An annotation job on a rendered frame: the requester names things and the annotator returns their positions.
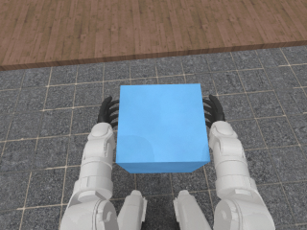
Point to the robot right hand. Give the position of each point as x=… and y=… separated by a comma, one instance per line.
x=216, y=111

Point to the left robot thigh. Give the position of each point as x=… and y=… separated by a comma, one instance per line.
x=132, y=213

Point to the robot thigh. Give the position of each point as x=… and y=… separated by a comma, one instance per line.
x=132, y=213
x=189, y=213

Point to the robot right upper arm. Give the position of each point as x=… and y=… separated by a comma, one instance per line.
x=237, y=214

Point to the robot left upper arm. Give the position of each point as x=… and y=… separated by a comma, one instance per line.
x=99, y=214

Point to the carton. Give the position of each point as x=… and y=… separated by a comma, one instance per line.
x=161, y=128

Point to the left robot forearm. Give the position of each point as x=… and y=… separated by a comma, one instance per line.
x=95, y=175

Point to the robot left hand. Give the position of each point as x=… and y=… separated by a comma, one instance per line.
x=106, y=110

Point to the right robot forearm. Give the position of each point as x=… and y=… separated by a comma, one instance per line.
x=233, y=178

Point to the right robot thigh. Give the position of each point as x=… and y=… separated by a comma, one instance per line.
x=189, y=213

